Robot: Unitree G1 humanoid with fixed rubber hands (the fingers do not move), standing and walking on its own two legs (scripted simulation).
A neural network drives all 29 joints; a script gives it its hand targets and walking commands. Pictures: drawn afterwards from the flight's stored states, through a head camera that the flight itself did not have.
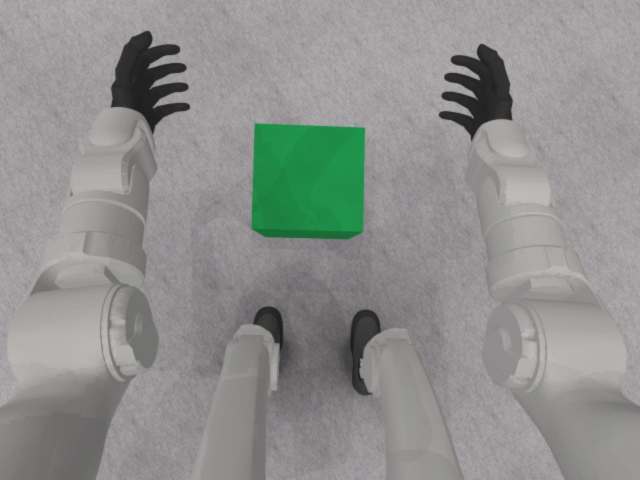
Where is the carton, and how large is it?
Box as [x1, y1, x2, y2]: [251, 123, 364, 238]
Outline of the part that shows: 255,123 251,228 264,236 349,238 361,232 363,211 364,128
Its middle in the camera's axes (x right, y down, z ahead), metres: -0.03 -0.12 +0.85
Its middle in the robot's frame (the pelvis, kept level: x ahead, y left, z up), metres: +0.51 +0.03 -0.52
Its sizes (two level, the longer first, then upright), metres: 0.210 0.200 0.250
